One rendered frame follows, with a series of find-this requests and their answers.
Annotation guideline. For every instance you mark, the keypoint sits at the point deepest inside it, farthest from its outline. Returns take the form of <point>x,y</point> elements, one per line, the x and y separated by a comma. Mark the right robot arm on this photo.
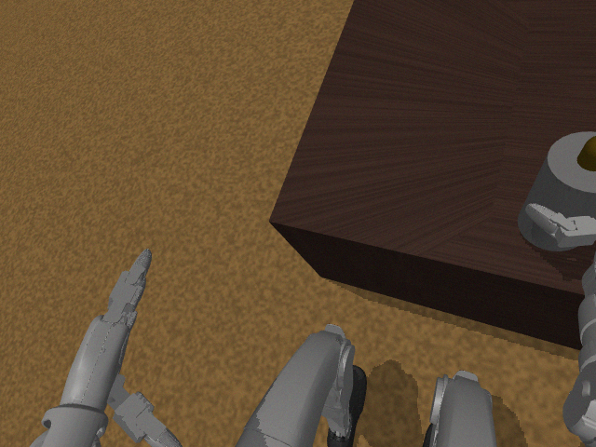
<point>579,409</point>

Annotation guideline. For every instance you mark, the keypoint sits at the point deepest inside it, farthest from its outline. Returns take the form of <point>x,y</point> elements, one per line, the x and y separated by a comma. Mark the right robot hand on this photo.
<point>573,231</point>

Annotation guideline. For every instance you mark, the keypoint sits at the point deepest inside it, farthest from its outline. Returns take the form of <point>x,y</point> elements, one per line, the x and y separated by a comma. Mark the left robot foot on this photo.
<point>356,404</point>

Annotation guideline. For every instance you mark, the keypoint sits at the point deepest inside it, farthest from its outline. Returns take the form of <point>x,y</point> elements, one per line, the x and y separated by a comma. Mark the left robot hand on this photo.
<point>94,378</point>

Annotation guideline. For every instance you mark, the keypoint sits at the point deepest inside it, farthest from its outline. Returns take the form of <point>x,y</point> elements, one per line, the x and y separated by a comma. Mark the left robot arm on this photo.
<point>72,425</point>

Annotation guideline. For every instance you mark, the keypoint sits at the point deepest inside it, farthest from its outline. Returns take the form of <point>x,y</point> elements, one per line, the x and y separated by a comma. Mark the bottle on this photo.
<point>566,184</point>

